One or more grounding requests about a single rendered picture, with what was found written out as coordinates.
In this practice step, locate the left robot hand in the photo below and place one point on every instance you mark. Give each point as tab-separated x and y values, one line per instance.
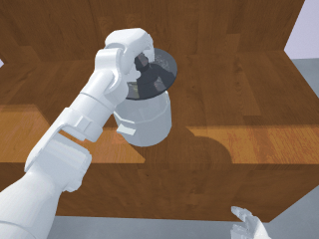
139	41

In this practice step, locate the pot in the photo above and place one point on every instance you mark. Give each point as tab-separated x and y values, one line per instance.
144	122

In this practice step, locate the knob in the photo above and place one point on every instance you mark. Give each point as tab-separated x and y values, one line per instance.
142	63

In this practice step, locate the right robot hand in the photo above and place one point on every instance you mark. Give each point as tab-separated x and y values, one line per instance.
253	226

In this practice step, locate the left robot forearm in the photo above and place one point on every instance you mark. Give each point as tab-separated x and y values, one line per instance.
106	88

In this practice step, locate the robot left upper arm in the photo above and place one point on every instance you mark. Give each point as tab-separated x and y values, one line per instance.
28	206

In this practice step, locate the table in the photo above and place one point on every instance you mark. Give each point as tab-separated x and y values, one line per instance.
244	122

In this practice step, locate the lid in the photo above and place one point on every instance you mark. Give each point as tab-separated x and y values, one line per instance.
157	79

